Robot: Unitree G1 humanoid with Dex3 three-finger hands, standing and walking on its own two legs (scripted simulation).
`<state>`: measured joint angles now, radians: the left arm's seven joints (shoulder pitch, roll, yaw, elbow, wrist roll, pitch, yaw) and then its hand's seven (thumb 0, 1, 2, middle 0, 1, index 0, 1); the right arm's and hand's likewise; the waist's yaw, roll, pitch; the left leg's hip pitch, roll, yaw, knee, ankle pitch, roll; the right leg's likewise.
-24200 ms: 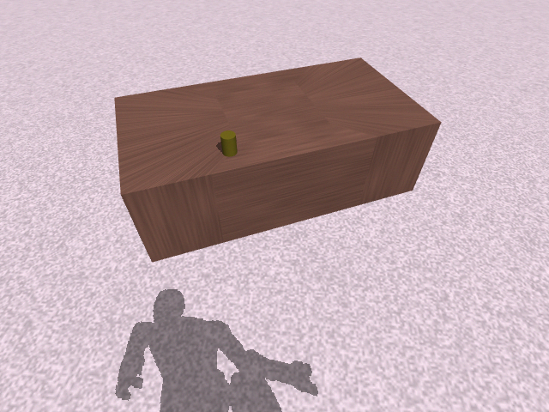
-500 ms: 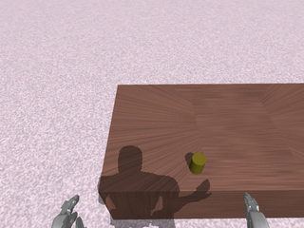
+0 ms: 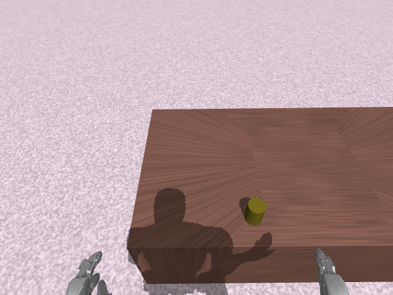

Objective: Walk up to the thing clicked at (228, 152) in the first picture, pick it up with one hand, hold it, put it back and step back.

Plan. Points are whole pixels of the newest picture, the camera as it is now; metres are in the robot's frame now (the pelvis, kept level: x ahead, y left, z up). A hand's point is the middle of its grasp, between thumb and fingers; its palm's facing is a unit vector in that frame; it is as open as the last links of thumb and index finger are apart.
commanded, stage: home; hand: right
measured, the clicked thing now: (255, 211) +0.46 -0.19 -0.26
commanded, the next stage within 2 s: stand in 0.60 s
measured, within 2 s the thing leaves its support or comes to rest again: neither
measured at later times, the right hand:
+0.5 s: hand out of the picture +0.17 -0.18 -0.05, palm faces +0.13 +0.95 -0.28, open 17.5 cm
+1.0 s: hand out of the picture +0.09 -0.24 -0.12, palm faces -0.03 +0.93 -0.38, open 12.9 cm
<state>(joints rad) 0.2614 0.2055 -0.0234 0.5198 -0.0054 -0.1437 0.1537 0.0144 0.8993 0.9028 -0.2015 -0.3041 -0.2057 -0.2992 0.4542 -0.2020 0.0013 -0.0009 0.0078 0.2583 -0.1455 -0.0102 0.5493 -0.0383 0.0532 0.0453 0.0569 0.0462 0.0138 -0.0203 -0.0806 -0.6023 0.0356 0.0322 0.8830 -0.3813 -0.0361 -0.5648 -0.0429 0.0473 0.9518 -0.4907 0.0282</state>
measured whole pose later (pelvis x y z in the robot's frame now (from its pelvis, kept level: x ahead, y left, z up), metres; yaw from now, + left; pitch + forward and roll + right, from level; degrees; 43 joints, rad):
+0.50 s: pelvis +0.00 +0.00 +0.00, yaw +0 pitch +6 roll +2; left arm 0.26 0.21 -0.02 0.52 0.00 -0.15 0.16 0.01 0.90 0.90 -0.20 -0.30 -0.21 -0.30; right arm 0.46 -0.20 0.00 -0.01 0.01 0.27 -0.14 -0.01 0.55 -0.04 0.05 0.05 0.06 0.05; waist 0.01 -0.02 -0.09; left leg -0.61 0.04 0.03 0.89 -0.39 -0.03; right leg -0.57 -0.04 0.05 0.96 -0.50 0.03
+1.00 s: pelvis +0.01 +0.01 +0.02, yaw +0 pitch -1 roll +0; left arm 0.24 0.35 0.03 0.88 0.05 -0.01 0.01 0.01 0.90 0.90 -0.20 -0.30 -0.21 -0.30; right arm 0.27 -0.34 -0.03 0.81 -0.05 0.00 -0.02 -0.01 -0.05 -0.59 0.18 0.25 0.18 0.25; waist 0.00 0.01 0.03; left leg -0.38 0.06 0.02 0.76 -0.36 -0.03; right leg -0.31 -0.02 0.03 0.75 -0.42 0.03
